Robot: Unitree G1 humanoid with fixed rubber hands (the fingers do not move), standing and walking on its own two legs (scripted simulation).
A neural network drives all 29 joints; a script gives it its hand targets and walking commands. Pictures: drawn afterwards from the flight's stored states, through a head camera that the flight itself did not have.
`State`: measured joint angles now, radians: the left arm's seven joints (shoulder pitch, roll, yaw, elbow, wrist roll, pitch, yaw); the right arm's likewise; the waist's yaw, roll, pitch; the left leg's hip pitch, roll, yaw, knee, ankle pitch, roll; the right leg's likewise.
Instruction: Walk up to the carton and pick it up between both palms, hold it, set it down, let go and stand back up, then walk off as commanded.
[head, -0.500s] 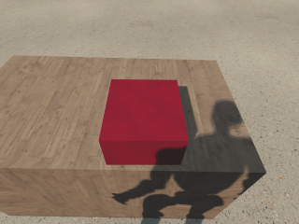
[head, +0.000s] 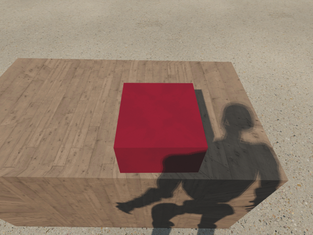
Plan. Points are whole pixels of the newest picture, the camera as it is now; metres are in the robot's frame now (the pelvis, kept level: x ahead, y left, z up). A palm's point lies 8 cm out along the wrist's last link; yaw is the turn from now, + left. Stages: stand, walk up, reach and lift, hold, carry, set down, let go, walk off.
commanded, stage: walk up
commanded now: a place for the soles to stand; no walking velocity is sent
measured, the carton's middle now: (158, 125) +0.50 -0.01 -0.04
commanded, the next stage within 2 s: reach and lift in 0.66 s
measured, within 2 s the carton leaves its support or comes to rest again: neither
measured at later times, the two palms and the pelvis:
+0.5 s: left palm out of the picture +0.06 +0.31 -0.12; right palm out of the picture +0.08 -0.28 -0.12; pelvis +0.00 +0.01 +0.00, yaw +0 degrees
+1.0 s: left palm (71, 217) +0.21 +0.24 -0.09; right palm out of the picture +0.16 -0.28 -0.10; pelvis -0.01 -0.01 -0.02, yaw -3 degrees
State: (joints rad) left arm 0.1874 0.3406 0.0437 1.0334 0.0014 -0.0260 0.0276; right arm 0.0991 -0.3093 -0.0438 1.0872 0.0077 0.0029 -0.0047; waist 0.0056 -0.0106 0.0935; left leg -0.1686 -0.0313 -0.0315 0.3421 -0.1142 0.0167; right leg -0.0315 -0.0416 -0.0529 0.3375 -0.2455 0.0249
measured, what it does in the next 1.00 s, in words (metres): stands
